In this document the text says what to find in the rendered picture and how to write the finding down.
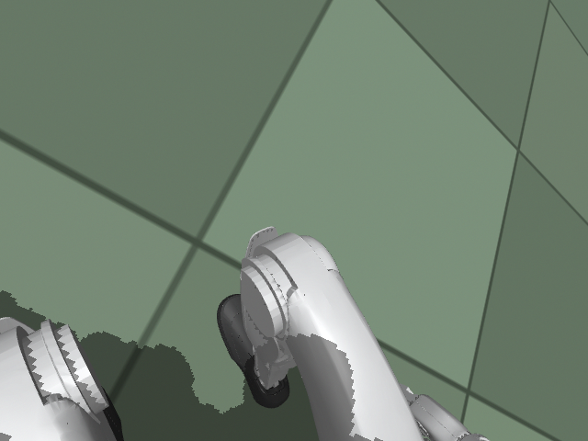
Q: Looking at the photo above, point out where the right robot foot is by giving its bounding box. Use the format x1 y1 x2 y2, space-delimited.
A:
217 294 289 408

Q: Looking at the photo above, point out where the right robot hand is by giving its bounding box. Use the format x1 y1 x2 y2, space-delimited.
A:
399 383 471 441

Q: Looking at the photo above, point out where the left robot foot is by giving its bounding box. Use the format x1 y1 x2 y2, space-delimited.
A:
102 387 124 441

